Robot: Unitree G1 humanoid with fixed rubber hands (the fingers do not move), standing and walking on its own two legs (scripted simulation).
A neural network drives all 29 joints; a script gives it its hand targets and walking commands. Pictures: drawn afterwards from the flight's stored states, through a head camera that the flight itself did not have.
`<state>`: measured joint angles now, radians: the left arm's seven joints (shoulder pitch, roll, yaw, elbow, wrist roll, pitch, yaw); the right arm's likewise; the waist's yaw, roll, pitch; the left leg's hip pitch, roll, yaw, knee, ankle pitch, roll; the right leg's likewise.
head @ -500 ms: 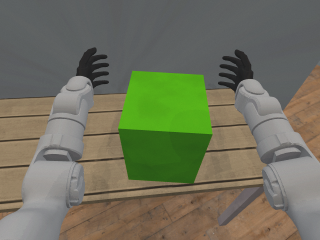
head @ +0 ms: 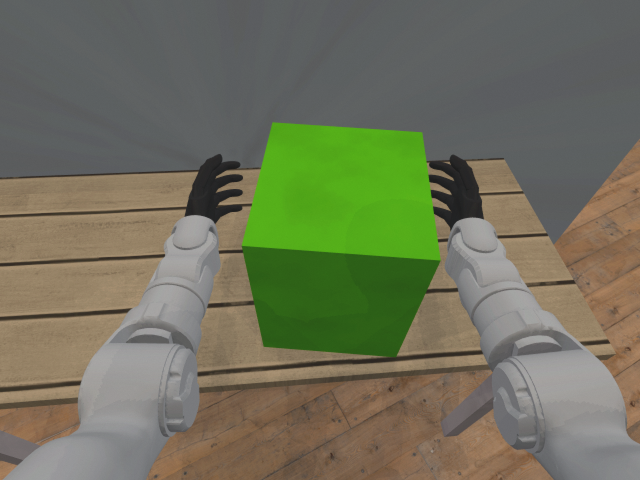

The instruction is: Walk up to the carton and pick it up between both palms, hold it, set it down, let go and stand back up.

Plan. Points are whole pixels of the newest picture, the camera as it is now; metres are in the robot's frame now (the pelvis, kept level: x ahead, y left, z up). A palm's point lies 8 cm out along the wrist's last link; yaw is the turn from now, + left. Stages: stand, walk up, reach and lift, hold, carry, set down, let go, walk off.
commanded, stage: reach and lift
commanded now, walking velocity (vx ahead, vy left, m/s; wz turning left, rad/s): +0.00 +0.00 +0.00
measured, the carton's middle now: (337, 246) +0.43 +0.02 +0.03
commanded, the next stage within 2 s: none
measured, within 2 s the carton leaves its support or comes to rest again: neither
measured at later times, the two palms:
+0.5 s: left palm (224, 219) +0.43 +0.18 +0.08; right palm (455, 226) +0.43 -0.12 +0.09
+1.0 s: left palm (225, 226) +0.41 +0.17 +0.08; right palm (453, 237) +0.41 -0.12 +0.09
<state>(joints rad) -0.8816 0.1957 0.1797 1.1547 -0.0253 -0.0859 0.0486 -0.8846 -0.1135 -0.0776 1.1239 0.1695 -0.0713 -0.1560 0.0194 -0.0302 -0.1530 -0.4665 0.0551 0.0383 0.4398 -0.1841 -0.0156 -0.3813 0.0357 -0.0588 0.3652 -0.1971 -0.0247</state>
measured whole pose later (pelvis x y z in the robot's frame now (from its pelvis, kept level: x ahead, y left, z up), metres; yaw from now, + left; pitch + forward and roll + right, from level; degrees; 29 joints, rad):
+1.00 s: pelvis +0.01 +0.01 +0.01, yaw -1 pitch +4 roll +0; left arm -0.75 -0.08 0.54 0.82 0.44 -0.04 -0.03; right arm -0.75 0.15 -0.64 0.88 -0.45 -0.16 -0.03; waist 0.03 -0.07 0.00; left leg -0.23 0.03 0.07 0.33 -0.17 0.00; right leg -0.17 0.01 -0.03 0.28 -0.19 -0.01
